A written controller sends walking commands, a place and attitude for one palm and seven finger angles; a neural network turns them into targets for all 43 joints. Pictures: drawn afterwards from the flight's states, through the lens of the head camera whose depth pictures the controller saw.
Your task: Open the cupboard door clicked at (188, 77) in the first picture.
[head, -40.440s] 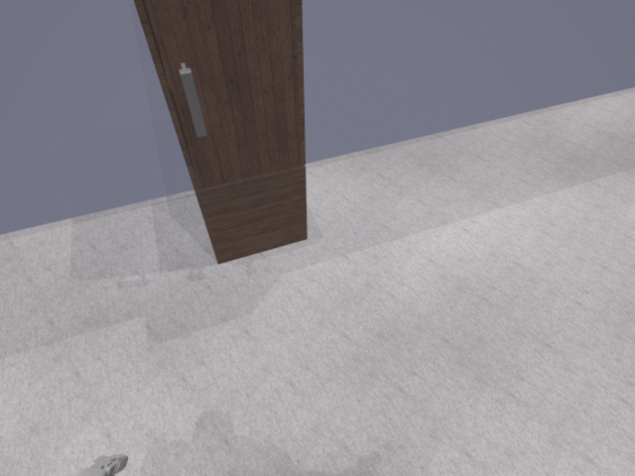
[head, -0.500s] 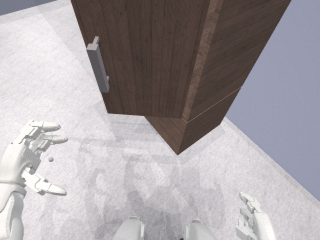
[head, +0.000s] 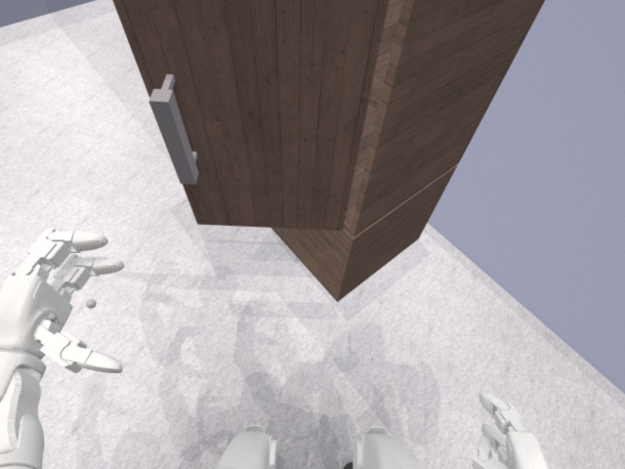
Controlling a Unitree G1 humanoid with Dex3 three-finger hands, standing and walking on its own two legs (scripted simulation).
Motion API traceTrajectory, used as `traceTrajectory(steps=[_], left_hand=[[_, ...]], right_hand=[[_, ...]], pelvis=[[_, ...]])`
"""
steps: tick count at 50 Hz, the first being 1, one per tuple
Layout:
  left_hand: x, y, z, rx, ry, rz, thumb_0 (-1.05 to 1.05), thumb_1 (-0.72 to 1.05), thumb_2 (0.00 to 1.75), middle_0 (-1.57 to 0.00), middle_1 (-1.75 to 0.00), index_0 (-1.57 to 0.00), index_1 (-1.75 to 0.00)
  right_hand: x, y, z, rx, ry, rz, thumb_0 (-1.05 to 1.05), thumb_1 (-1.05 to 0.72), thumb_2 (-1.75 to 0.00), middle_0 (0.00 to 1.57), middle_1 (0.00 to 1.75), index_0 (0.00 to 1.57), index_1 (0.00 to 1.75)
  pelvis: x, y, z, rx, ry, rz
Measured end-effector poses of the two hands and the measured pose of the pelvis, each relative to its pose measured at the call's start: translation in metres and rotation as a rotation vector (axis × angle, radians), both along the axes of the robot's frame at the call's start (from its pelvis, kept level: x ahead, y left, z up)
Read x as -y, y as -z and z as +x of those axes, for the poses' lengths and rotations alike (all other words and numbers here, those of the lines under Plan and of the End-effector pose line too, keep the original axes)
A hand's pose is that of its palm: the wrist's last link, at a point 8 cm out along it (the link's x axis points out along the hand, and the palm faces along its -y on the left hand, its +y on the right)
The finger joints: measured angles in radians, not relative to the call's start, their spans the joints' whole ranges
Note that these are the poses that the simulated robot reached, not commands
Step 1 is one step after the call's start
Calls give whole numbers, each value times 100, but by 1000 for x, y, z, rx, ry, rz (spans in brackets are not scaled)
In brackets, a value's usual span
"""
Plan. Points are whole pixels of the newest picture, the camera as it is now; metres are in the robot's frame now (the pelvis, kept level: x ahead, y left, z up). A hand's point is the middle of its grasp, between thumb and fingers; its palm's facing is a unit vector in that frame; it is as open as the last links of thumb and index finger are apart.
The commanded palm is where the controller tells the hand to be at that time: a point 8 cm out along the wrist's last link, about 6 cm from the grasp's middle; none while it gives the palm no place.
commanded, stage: raise the hand with hooked fingers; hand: left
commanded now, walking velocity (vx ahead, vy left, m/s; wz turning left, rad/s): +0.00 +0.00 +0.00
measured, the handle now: (180, 132) +0.58 +0.25 +0.03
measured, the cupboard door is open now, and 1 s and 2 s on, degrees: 49 49 49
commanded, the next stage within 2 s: move the hooked fingers beside the handle in 0.10 s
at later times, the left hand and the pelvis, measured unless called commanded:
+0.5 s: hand (102, 270) +0.33 +0.27 +0.05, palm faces +0.01 -1.00 -0.02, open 14.0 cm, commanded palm +0.31 +0.32 +0.05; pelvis +0.00 +0.00 -0.01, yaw +0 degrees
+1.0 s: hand (109, 221) +0.40 +0.29 +0.05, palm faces +0.02 -1.00 +0.00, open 14.0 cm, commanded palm +0.39 +0.33 +0.04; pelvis -0.01 +0.01 -0.01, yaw -1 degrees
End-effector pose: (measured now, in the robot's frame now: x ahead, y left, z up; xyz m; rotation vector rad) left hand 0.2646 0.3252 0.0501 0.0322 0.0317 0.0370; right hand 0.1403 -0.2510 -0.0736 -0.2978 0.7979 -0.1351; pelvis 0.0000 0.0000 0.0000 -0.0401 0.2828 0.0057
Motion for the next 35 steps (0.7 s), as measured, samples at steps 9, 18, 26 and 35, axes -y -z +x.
traceTrajectory(steps=[9,18,26,35], left_hand=[[0,-1,-2,-8,0,0,-1,-50,30,-31,-120,-30,-120],[-8,5,12,0,-17,-11,-1,-50,30,-31,-120,-30,-120],[-1,0,47,8,33,-16,-1,-50,30,-30,-120,-30,-120],[-10,1,71,-1,-4,-14,-1,-50,30,-31,-120,-30,-120]], right_hand=[[-6,1,9,23,-14,18,1,-90,-90,21,30,20,30],[-5,6,10,12,-28,-4,1,-90,-90,21,30,20,30],[-1,10,-4,-34,8,-11,1,-90,-90,21,30,20,30],[5,15,-32,-126,55,-14,1,-90,-90,21,30,20,30]], pelvis=[[1,1,-1,3,-3,0],[2,5,-3,-6,-9,-5],[-1,5,-4,-19,0,-4],[-2,5,-2,-37,15,-1]])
